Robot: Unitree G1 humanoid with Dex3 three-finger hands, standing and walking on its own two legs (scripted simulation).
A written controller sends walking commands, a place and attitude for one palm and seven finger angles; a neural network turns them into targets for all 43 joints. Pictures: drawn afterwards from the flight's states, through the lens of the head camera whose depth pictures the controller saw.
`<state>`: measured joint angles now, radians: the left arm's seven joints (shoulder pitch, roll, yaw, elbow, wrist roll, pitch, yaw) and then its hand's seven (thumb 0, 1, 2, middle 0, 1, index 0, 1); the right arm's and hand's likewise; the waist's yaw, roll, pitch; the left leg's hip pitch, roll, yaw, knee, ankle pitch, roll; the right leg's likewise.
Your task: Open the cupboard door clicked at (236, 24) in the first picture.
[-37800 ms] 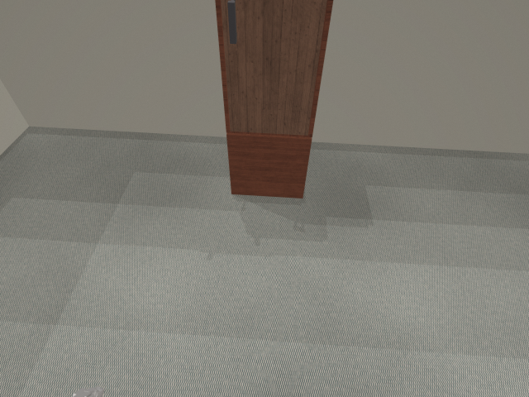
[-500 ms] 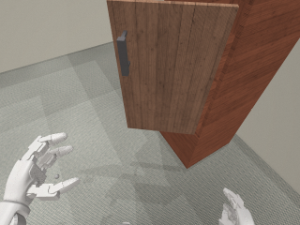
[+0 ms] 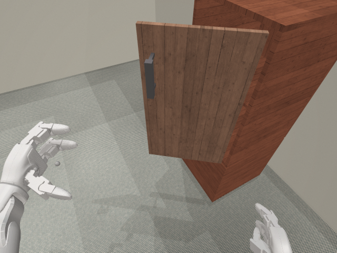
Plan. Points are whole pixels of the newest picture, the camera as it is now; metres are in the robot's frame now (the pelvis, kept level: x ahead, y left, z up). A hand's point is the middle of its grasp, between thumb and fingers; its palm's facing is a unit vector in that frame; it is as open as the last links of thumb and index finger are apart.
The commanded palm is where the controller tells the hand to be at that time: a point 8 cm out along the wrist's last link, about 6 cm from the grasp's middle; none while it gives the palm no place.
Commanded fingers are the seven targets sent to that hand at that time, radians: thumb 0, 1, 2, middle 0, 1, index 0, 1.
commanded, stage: raise the hand with hooked fingers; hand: left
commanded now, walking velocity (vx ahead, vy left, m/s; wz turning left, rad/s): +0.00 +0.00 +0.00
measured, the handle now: (151, 76) +0.57 +0.10 +0.13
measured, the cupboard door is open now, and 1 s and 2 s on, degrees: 53 53 53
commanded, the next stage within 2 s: move the hooked fingers beside the handle in 0.74 s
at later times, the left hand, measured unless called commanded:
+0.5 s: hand (58, 138) +0.30 +0.26 +0.14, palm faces -0.02 -1.00 -0.04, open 14.0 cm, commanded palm +0.27 +0.31 +0.15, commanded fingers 0.00 -0.50 0.30 -0.30 -1.20 -0.30 -1.20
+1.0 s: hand (61, 134) +0.31 +0.26 +0.15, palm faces +0.00 -1.00 -0.03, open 14.0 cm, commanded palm +0.29 +0.30 +0.15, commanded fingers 0.00 -0.50 0.30 -0.30 -1.20 -0.30 -1.20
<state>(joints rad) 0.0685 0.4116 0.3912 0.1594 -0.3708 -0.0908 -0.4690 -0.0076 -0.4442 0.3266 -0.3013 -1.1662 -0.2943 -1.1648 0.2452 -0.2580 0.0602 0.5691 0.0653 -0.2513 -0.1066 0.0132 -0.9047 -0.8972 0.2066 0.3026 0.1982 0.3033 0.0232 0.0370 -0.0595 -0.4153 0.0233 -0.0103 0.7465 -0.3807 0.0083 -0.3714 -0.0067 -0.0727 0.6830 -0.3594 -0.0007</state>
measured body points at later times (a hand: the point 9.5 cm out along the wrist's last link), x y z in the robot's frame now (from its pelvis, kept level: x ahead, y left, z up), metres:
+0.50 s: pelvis +0.01 +0.00 +0.01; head +0.01 -0.01 +0.46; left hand +0.30 +0.32 +0.15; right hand +0.16 -0.26 -0.06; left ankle +0.00 +0.11 -0.72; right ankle +0.00 -0.12 -0.72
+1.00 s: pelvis +0.01 -0.01 +0.01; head +0.01 -0.02 +0.46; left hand +0.30 +0.31 +0.15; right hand +0.17 -0.26 -0.06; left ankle +0.00 +0.11 -0.72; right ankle +0.00 -0.12 -0.72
